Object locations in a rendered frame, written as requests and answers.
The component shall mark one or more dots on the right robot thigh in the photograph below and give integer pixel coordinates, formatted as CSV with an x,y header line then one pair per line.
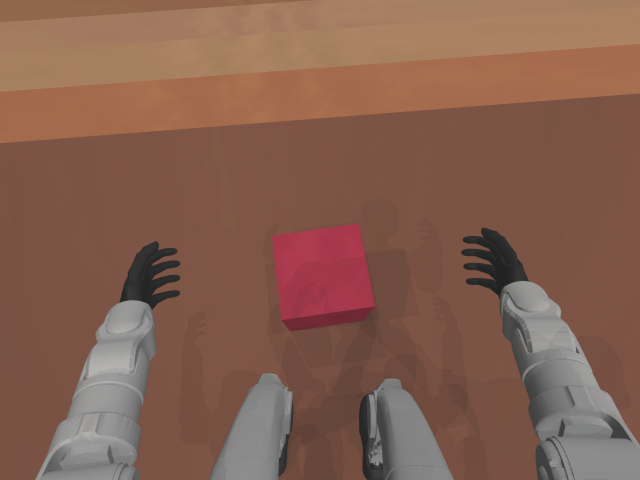
x,y
409,448

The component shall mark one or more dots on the left robot hand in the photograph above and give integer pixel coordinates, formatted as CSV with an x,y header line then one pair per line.
x,y
139,284

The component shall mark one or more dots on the right robot forearm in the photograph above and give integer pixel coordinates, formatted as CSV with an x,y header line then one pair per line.
x,y
565,398

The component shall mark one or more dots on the right robot hand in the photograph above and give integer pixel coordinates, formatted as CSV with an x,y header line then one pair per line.
x,y
505,268

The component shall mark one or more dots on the right robot upper arm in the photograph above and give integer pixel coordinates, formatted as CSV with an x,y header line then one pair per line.
x,y
585,458

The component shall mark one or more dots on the carton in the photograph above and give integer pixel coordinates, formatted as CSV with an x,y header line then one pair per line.
x,y
322,277

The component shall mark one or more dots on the left robot forearm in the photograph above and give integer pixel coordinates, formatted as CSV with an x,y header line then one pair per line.
x,y
102,423

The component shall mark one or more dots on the right robot shin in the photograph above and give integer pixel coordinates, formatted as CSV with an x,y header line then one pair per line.
x,y
375,449

